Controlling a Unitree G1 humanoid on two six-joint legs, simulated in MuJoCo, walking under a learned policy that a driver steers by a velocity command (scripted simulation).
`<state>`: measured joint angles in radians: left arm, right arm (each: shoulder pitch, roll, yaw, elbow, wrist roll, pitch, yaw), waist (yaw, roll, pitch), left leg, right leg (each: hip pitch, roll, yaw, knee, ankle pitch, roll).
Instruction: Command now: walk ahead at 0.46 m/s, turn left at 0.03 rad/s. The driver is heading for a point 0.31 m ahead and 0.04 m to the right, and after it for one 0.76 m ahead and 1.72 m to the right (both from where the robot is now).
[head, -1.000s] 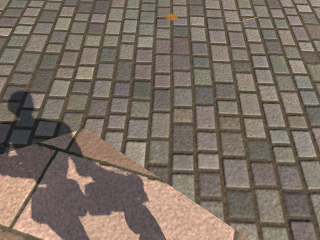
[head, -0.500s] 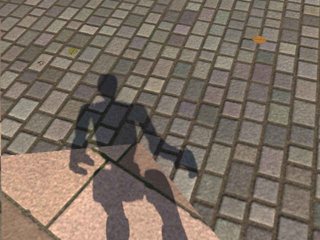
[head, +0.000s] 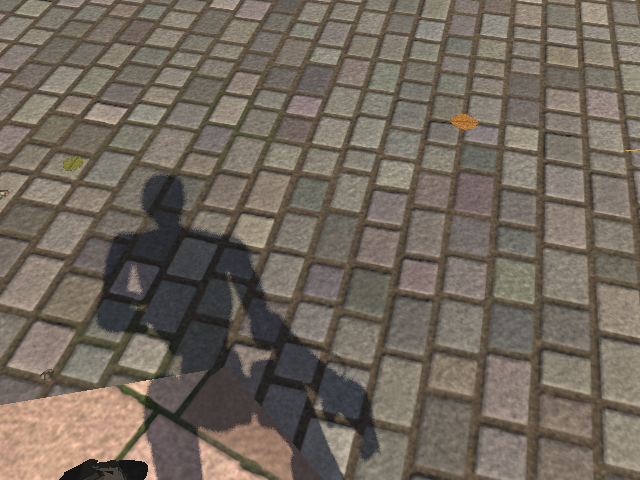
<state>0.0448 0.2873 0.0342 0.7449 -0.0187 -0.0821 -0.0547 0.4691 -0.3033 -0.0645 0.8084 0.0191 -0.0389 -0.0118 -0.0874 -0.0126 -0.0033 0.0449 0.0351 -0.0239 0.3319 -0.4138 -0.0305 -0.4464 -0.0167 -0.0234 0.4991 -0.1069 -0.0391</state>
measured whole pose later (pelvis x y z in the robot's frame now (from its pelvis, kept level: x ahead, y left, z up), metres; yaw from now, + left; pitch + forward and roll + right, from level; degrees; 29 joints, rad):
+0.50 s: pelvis +0.27 +0.00 +0.00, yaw -8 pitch +2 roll -2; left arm 0.44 0.29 0.06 0.89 -0.02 -0.04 0.01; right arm 0.02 -0.26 -0.03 0.65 0.01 -0.11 0.02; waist 0.10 0.03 0.02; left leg -0.47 0.02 -0.05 0.46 -0.02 0.01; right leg 0.01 0.05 0.11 0.39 -0.43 -0.02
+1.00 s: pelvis +0.51 -0.08 -0.01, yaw -26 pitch +1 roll +3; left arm 0.07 0.28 0.06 0.65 -0.02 -0.01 -0.05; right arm 0.31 -0.31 -0.09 0.85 0.03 -0.06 0.00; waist -0.07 -0.02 0.05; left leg 0.09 0.06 0.28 0.35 -0.42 -0.07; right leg -0.53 -0.05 -0.05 0.62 -0.13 -0.09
